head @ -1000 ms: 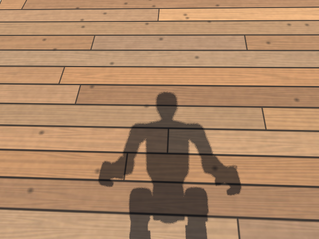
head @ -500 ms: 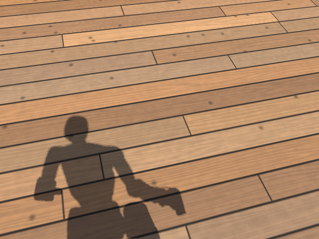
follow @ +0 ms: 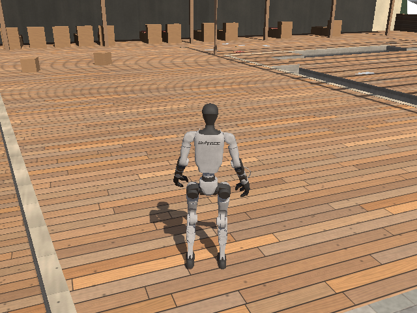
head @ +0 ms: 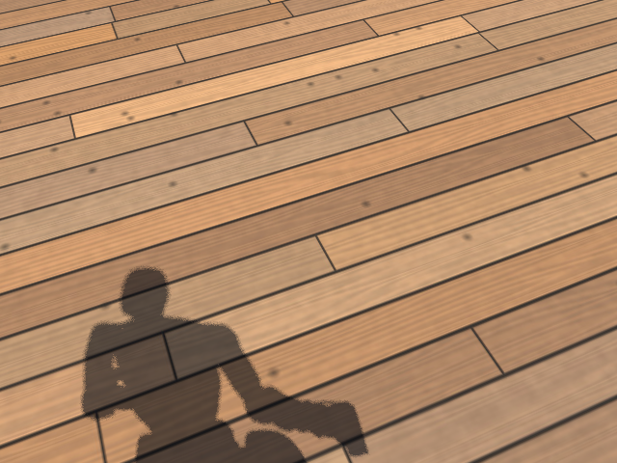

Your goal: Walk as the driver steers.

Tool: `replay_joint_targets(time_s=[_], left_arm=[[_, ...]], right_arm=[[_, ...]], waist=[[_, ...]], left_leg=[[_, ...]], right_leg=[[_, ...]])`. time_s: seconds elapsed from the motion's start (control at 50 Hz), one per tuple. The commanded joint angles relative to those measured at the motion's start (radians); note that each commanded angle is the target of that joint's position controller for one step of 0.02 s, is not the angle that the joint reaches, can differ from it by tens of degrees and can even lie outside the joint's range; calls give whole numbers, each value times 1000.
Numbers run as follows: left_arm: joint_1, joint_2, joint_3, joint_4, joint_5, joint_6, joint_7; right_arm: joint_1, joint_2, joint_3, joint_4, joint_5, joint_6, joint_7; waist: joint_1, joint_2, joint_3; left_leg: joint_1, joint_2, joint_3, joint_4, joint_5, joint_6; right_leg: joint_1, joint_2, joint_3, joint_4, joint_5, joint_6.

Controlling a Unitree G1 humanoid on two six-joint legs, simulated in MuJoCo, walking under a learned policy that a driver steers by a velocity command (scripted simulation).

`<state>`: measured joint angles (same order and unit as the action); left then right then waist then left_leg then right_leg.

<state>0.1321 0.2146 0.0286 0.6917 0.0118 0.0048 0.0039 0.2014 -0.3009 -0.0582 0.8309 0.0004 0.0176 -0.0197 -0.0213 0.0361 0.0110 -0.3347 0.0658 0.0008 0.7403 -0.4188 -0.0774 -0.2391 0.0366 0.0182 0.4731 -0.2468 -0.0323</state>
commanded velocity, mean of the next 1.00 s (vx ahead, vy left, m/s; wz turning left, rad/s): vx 0.15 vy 0.00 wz -0.02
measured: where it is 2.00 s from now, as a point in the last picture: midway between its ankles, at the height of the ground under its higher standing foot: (345, 458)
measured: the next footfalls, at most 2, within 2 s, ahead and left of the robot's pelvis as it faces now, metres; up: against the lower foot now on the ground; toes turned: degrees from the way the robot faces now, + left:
left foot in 0.08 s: +0.02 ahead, +0.12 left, +0.00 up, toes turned +2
right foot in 0.48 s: +0.27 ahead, -0.15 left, +0.00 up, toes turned -1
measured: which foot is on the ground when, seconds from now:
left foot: up 0.00-0.06, down 0.08-0.48, up 0.50-0.78, down 0.80-1.00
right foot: down 0.00-0.10, up 0.12-0.46, down 0.48-1.00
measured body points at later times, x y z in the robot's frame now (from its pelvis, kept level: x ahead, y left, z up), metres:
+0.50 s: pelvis +0.13 -0.04 -0.02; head +0.16 -0.04 +0.43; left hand +0.35 +0.21 -0.10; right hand +0.12 -0.32 -0.15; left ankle -0.02 +0.12 -0.73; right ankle +0.23 -0.14 -0.74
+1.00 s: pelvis +0.21 -0.04 +0.00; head +0.22 -0.03 +0.45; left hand +0.32 +0.21 -0.14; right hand +0.30 -0.31 -0.13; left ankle +0.20 +0.09 -0.74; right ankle +0.23 -0.14 -0.74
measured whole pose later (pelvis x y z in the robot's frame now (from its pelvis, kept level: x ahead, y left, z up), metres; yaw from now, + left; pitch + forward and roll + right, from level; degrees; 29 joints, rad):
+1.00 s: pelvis +0.21 -0.04 +0.00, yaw +1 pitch -1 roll -1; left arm 0.15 0.23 0.03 0.92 0.01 -0.01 0.01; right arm 0.22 -0.24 -0.03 0.87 -0.01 -0.02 -0.03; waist 0.00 -0.01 0.03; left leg -0.22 0.04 -0.01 0.53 -0.29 -0.03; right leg -0.26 0.03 -0.04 0.49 -0.23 -0.03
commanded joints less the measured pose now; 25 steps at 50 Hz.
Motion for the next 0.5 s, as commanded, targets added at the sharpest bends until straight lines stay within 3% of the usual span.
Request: replay_joint_targets(time_s=[0.02,0.04,0.08,0.1,0.12,0.14,0.16,0.18,0.22,0.26,0.3,0.34,0.4,0.44,0.46,0.48,0.5], left_arm=[[18,212,61,-26,-20,-1,6],[15,217,62,-23,-26,1,8],[-8,178,51,-21,-30,-6,8],[-57,128,37,-38,-26,-16,6],[-110,75,29,-80,-32,-37,5],[-156,129,40,-108,-46,-58,6],[-148,166,57,-104,-58,-73,3],[-98,163,60,-77,-54,-78,-4],[-91,152,62,-65,-34,-84,-15],[-110,122,55,-62,-26,-87,-27],[-127,83,40,-62,-22,-87,-35],[-150,72,32,-70,-22,-86,-42],[-129,115,44,-75,-29,-79,-48],[-25,159,64,-39,-20,-77,-42],[65,190,78,-7,-11,-77,-33],[163,250,92,9,0,-79,-21],[197,310,91,7,24,-67,-12]], right_arm=[[-16,-79,-13,-59,10,-22,5],[0,-81,-14,-54,11,-31,7],[83,-76,-14,-21,10,-52,11],[170,-100,-18,2,10,-64,9],[251,-190,-44,34,7,-75,11],[256,-223,-54,21,-6,-88,19],[217,-176,-40,6,-17,-99,11],[181,-144,-32,-8,-8,-107,8],[160,-123,-25,-16,10,-110,8],[167,-106,-20,-17,6,-105,9],[152,-107,-18,-21,0,-92,5],[182,-140,-26,-14,2,-78,3],[188,-169,-36,-8,18,-66,3],[137,-161,-35,-18,25,-65,0],[146,-136,-29,-16,22,-68,0],[179,-90,-13,-25,-4,-72,-1],[314,9,22,-30,-28,-75,0]], waist=[[35,-203,-21],[24,-195,6],[-22,-155,30],[-56,-82,31],[-65,143,43],[-98,229,103],[-72,149,134],[-41,112,119],[-35,75,100],[-45,71,77],[-46,76,70],[-62,91,57],[-38,120,35],[35,100,-9],[74,68,-58],[99,-33,-163],[37,-315,-310]], left_leg=[[23,-50,69,-111,44,39],[57,-57,79,-164,49,66],[187,-44,40,-263,55,131],[279,48,-93,-335,13,182],[320,177,-332,-461,-235,271],[330,340,-617,-609,-282,371],[328,357,-622,-612,-265,378],[354,308,-538,-601,-241,345],[399,253,-399,-609,-87,294],[361,187,-255,-624,93,267],[291,130,-119,-599,339,246],[242,111,-55,-556,491,234],[227,154,-74,-497,546,221],[227,139,-62,-390,639,183],[207,97,-33,-269,691,155],[103,36,13,-74,482,101],[-118,-78,10,267,-168,28]], right_leg=[[8,-224,258,-212,-282,-179],[-33,-230,282,-223,-384,-173],[-134,-200,276,-179,-435,-135],[-237,-148,214,-36,-367,-92],[-390,7,-19,226,-282,-14],[-537,7,-19,404,-339,-2],[-600,-57,55,534,-299,-9],[-618,-79,60,575,-232,-17],[-645,-120,43,551,-94,-15],[-558,-115,-6,456,18,12],[-425,-92,-47,313,95,38],[-304,-58,-79,202,142,51],[-193,-47,-55,126,191,31],[-55,-26,-56,38,257,-7],[71,-20,-59,-2,317,-32],[277,-147,57,31,624,-70],[511,-414,387,31,845,-245]])
Keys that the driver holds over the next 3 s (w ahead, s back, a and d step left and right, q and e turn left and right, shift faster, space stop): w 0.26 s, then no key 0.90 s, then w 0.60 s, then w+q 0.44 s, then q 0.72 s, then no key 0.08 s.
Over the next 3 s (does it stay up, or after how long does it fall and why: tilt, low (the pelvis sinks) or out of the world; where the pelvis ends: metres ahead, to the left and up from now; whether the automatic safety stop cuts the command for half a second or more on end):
stays up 0.88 0.02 0.00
